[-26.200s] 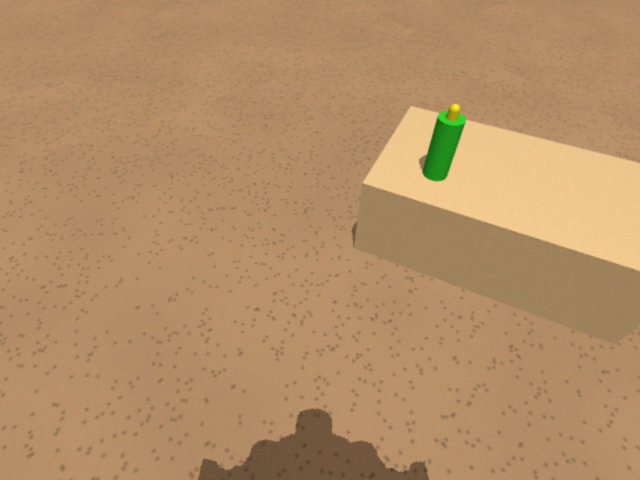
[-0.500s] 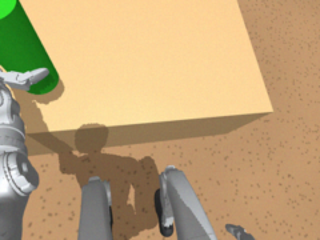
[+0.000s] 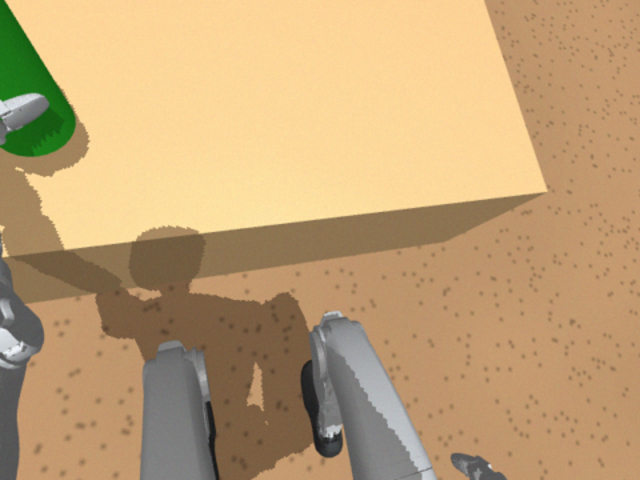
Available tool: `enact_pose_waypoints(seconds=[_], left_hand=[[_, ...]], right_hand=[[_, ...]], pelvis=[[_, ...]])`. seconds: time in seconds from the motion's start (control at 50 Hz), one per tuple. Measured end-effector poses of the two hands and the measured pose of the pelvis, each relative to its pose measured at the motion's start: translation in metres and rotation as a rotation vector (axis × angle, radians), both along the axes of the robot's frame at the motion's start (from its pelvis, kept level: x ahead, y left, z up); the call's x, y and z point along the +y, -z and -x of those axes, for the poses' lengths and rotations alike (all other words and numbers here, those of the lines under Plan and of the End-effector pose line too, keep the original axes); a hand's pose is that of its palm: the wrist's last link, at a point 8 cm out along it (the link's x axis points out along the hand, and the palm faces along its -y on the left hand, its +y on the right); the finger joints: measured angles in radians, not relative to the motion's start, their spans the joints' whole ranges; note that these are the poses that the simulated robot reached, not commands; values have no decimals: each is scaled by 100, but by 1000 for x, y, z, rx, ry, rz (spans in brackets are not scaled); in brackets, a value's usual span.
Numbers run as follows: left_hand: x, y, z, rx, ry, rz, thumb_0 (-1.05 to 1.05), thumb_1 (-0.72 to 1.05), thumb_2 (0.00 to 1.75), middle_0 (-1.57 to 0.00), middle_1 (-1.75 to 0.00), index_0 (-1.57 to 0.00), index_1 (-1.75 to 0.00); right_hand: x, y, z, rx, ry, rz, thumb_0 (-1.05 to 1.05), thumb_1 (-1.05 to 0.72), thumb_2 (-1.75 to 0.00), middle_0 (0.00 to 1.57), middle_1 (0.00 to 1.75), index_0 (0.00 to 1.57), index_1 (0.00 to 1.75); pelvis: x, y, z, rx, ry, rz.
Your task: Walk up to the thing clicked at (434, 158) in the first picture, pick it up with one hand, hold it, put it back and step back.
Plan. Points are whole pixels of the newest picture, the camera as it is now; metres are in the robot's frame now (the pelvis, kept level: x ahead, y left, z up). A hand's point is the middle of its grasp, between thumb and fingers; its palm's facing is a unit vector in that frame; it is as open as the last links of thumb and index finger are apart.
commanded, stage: lower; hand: left
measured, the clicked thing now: out of the picture +0.57 +0.25 +0.06
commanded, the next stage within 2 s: loosen in 0.52 s
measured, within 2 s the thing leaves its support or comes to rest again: rests again in 0.80 s
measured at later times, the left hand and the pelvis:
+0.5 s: hand (0, 99) +0.57 +0.27 -0.05, palm faces +0.34 -0.94 -0.06, open 12.0 cm; pelvis -0.01 +0.00 -0.06, yaw -1 degrees
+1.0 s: hand out of the picture +0.58 +0.28 -0.03, palm faces +0.35 -0.94 -0.04, open 13.4 cm; pelvis -0.02 +0.00 -0.08, yaw -1 degrees
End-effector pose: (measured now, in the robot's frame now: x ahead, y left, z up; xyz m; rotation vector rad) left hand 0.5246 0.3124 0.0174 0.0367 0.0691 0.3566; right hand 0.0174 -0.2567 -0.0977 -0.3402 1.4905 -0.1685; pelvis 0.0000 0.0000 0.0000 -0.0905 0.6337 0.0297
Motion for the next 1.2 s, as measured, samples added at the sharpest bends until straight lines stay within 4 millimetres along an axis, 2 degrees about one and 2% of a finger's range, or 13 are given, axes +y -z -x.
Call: enact_pose_waypoints(seconds=[0.32,0.54,0.76,0.82,0.92,1.0,1.2], left_hand=[[3,50,-5,13,9,-6,-3,-61,88,-62,-102,-66,-102],[3,59,-11,6,19,-21,-3,-61,88,-62,-102,-66,-102],[3,72,-13,6,19,-10,-3,-61,86,-64,-98,-68,-98],[5,71,-13,-25,1,11,-3,-60,80,-69,-95,-72,-94],[10,53,-17,-72,-6,-1,-2,-61,63,-71,-83,-72,-81],[11,43,-20,-64,5,-13,-2,-61,49,-64,-70,-65,-68],[13,48,-18,-60,5,12,-1,-61,25,-43,-43,-46,-41]], right_hand=[[-1,33,7,35,-24,17,0,-93,-91,21,30,20,30],[0,56,14,39,-24,12,0,-93,-91,21,30,20,30],[-3,71,31,68,-17,19,0,-93,-90,21,30,20,30],[-4,72,34,76,-15,24,0,-93,-90,21,30,20,30],[-3,73,36,80,-8,30,0,-93,-90,21,30,20,30],[-2,73,38,86,-1,25,0,-92,-90,21,30,20,30],[-2,73,34,82,-11,27,0,-90,-89,21,30,20,30]], pelvis=[[3,38,6,26,3,7],[3,60,12,22,4,9],[2,79,18,18,9,8],[2,82,19,16,9,8],[2,83,20,14,6,10],[4,82,21,16,6,13],[6,82,20,16,8,12]])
